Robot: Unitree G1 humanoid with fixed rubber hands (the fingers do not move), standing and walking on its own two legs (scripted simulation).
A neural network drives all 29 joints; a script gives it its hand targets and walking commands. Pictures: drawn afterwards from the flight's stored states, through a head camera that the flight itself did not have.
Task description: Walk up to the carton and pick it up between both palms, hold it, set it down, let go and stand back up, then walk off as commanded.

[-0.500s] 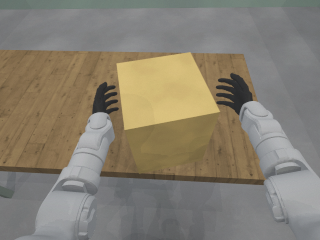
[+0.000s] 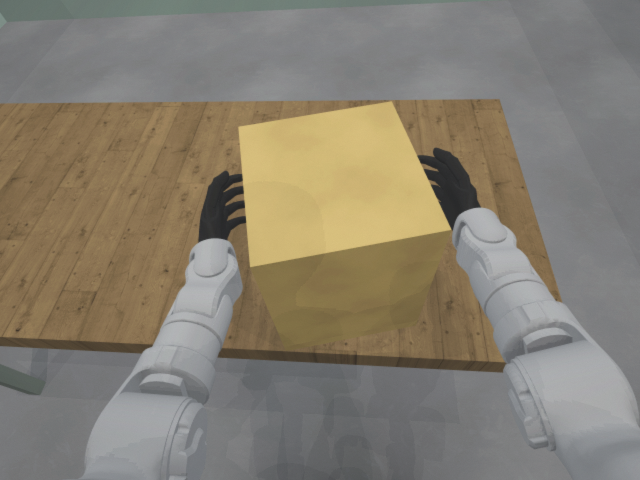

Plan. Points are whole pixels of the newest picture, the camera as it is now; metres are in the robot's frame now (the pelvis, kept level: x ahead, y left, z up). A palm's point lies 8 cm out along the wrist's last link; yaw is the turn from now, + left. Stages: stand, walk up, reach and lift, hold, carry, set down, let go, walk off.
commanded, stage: reach and lift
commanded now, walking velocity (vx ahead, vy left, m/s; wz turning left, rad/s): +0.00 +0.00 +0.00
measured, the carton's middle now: (335, 235) +0.44 +0.06 +0.02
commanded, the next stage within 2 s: none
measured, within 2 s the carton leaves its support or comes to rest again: neither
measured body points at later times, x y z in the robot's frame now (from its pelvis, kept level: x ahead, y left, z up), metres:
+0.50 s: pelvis +0.00 +0.00 +0.00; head +0.08 -0.03 +0.44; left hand +0.40 +0.20 +0.06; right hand +0.48 -0.08 +0.06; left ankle -0.04 +0.13 -0.73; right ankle +0.04 -0.09 -0.73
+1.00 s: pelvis +0.00 +0.00 +0.01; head +0.07 -0.02 +0.45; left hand +0.39 +0.21 +0.06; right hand +0.47 -0.08 +0.06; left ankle -0.04 +0.13 -0.73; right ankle +0.04 -0.09 -0.73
